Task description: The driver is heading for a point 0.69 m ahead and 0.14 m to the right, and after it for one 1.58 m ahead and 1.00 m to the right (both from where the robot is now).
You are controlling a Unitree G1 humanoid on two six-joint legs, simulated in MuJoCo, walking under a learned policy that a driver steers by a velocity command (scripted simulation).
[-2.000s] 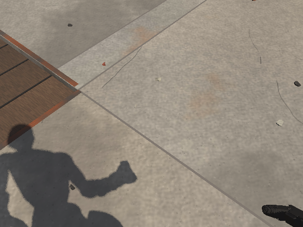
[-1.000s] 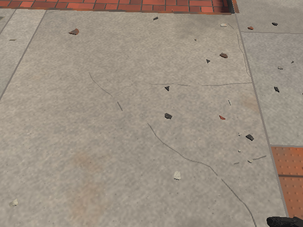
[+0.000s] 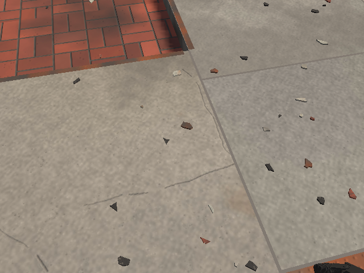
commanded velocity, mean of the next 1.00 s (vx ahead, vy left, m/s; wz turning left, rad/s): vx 0.50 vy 0.00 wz -0.38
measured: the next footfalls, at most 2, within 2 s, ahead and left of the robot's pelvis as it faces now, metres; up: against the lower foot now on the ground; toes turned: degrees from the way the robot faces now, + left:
right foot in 0.50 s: +0.44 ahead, -0.15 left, +0.00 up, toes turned -10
left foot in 0.98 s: +0.77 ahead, -0.02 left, +0.00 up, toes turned -27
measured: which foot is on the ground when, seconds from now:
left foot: down 0.00-0.52, up 0.54-0.96, down 0.98-1.00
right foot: up 0.00-0.48, down 0.50-0.98, up 1.00-1.00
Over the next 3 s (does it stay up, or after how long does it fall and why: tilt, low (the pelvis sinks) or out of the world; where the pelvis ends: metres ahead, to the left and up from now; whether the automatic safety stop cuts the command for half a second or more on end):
stays up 1.28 -0.80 0.00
